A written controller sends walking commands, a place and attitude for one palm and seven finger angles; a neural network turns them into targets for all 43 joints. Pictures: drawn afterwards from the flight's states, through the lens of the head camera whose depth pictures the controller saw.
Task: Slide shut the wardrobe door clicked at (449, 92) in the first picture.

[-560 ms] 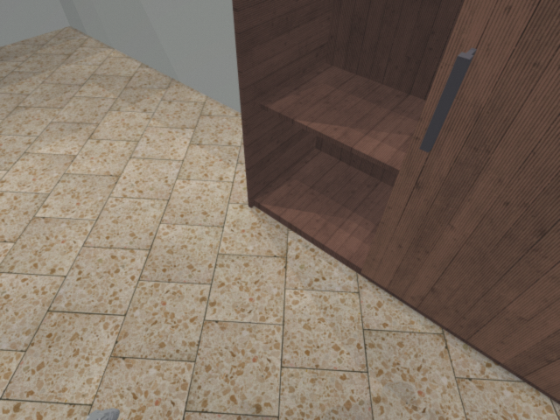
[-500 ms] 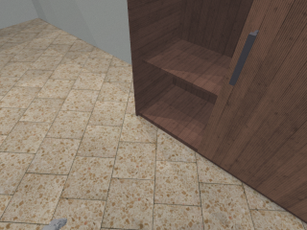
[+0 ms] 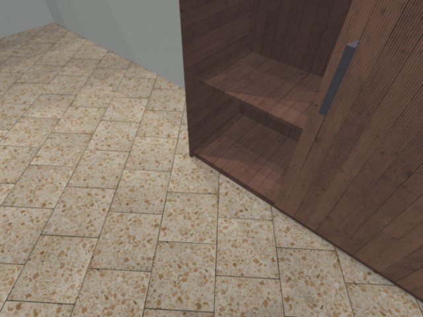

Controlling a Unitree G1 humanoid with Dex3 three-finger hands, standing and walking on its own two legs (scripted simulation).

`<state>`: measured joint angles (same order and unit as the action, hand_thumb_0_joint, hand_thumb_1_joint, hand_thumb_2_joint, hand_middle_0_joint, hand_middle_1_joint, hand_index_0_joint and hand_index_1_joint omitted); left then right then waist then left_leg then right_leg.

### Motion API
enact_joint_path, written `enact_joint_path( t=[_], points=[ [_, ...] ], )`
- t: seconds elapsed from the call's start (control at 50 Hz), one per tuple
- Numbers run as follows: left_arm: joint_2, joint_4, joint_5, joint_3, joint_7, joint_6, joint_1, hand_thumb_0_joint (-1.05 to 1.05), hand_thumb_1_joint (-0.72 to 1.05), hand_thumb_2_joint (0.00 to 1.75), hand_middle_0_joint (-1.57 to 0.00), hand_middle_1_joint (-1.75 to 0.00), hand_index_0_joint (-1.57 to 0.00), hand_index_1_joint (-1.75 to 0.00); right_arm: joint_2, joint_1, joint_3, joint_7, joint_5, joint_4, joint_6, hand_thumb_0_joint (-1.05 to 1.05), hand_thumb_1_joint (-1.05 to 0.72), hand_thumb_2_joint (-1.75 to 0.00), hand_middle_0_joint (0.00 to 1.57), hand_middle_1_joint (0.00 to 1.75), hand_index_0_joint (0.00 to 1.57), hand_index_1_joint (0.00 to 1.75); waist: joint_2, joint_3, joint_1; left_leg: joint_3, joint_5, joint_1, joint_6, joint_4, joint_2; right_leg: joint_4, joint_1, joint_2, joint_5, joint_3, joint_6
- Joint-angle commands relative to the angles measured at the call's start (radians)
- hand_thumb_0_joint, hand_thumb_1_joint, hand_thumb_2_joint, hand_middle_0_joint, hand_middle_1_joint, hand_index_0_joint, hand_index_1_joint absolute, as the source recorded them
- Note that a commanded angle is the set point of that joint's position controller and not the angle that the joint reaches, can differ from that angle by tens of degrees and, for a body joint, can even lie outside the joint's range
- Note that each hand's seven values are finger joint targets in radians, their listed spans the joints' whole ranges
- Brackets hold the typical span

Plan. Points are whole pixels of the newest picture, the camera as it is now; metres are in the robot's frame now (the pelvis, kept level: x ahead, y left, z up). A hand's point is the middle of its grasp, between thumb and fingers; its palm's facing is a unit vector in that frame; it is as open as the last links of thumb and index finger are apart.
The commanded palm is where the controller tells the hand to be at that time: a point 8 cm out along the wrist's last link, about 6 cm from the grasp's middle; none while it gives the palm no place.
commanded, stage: stand and wait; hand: right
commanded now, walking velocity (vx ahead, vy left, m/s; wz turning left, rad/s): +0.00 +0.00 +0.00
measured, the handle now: (338, 79) +0.74 -0.34 +0.08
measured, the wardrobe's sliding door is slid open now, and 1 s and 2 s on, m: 0.60 0.60 0.60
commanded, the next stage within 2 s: look at it before walking up in 0.26 s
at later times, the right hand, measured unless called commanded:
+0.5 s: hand out of the picture +0.07 -0.24 -0.15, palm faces -0.03 +0.95 -0.32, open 7.4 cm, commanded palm none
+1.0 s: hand out of the picture +0.05 -0.24 -0.16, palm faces -0.03 +0.95 -0.32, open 7.4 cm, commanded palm none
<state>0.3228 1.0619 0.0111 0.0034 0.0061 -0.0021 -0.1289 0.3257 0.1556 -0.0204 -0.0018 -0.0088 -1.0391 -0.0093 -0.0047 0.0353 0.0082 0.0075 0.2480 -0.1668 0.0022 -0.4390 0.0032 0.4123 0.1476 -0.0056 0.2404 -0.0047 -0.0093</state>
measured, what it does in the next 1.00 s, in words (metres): stands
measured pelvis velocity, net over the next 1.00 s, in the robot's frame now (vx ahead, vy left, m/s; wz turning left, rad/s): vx -0.01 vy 0.00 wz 0.01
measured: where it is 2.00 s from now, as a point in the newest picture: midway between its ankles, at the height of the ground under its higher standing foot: outside the picture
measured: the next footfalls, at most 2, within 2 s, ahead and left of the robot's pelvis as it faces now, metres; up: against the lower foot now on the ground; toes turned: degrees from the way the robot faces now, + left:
right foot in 1.94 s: +0.08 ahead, -0.10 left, +0.00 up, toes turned +27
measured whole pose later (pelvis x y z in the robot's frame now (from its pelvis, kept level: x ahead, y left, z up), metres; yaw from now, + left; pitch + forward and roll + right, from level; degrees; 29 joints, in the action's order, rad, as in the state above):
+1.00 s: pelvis -0.01 +0.00 +0.00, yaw +0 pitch -2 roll +0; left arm 0.32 1.12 0.01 0.00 0.00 0.01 -0.14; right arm 0.33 0.15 -0.02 0.00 -0.01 -1.09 0.00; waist -0.01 0.03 0.01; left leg 0.01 0.19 -0.15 0.00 -0.37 0.00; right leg 0.36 0.14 -0.01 0.20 -0.01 -0.01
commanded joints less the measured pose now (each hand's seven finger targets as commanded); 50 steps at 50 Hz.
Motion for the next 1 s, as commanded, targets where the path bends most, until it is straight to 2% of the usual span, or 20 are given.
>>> enact_joint_path(
  t=[0.0, 0.28, 0.44, 0.58, 0.72, 0.84, 0.98],
  points=[
    [0.194, -0.06, 0.0, -0.038, 0.01, 0.03, 0.057, 0.0, 0.9, 0.9, -0.2, -0.3, -0.2, -0.3, 0.204, -0.057, 0.051, -0.012, -0.001, 0.058, 0.031, 0.0, -0.9, -0.9, 0.2, 0.3, 0.2, 0.3, -0.007, -0.083, -0.007, 0.098, -0.197, 0.022, 0.03, 0.087, 0.116, -0.065, -0.026, -0.102, -0.172, 0.08, 0.036],
    [0.193, -0.018, 0.0, -0.035, 0.009, 0.03, 0.037, 0.0, 0.9, 0.9, -0.2, -0.3, -0.2, -0.3, 0.202, -0.056, 0.05, -0.011, -0.002, 0.025, 0.032, 0.0, -0.9, -0.9, 0.2, 0.3, 0.2, 0.3, -0.004, -0.042, -0.007, 0.113, -0.125, -0.004, 0.029, 0.125, 0.112, -0.092, -0.012, -0.105, -0.12, 0.083, 0.029],
    [0.189, -0.013, 0.0, -0.036, 0.007, 0.03, 0.03, 0.0, 0.9, 0.9, -0.2, -0.3, -0.2, -0.3, 0.201, -0.057, 0.05, -0.011, -0.003, 0.021, 0.033, 0.0, -0.9, -0.9, 0.2, 0.3, 0.2, 0.3, -0.012, -0.043, -0.007, 0.116, -0.083, -0.012, 0.025, 0.14, 0.112, -0.098, -0.012, -0.106, -0.102, 0.084, 0.03],
    [0.193, -0.01, 0.0, -0.035, 0.007, 0.033, 0.033, 0.0, 0.9, 0.9, -0.2, -0.3, -0.2, -0.3, 0.198, -0.054, 0.05, -0.01, -0.003, 0.019, 0.033, 0.0, -0.9, -0.9, 0.2, 0.3, 0.2, 0.3, 0.008, -0.046, -0.005, 0.112, -0.098, -0.006, 0.024, 0.137, 0.109, -0.107, -0.012, -0.108, -0.113, 0.091, 0.031],
    [0.196, -0.009, -0.002, -0.036, 0.008, 0.034, 0.03, 0.0, 0.9, 0.9, -0.2, -0.3, -0.2, -0.3, 0.202, -0.048, 0.05, -0.011, -0.004, 0.016, 0.036, 0.0, -0.9, -0.9, 0.2, 0.3, 0.2, 0.3, 0.002, -0.065, -0.007, 0.105, -0.142, 0.01, 0.024, 0.133, 0.111, -0.101, -0.025, -0.113, -0.143, 0.09, 0.031],
    [0.197, -0.007, -0.002, -0.036, 0.007, 0.032, 0.032, 0.0, 0.9, 0.9, -0.2, -0.3, -0.2, -0.3, 0.201, -0.046, 0.048, -0.01, -0.004, 0.013, 0.034, 0.0, -0.9, -0.9, 0.2, 0.3, 0.2, 0.3, 0.008, -0.044, -0.007, 0.108, -0.108, -0.004, 0.022, 0.141, 0.109, -0.111, -0.017, -0.111, -0.115, 0.093, 0.031],
    [0.203, -0.006, -0.001, -0.038, 0.01, 0.035, 0.034, 0.0, 0.9, 0.9, -0.2, -0.3, -0.2, -0.3, 0.205, -0.049, 0.05, -0.009, -0.004, 0.012, 0.034, 0.0, -0.9, -0.9, 0.2, 0.3, 0.2, 0.3, 0.0, -0.053, -0.009, 0.112, -0.159, -0.003, 0.023, 0.132, 0.106, -0.107, -0.037, -0.117, -0.143, 0.083, 0.03]
  ],
)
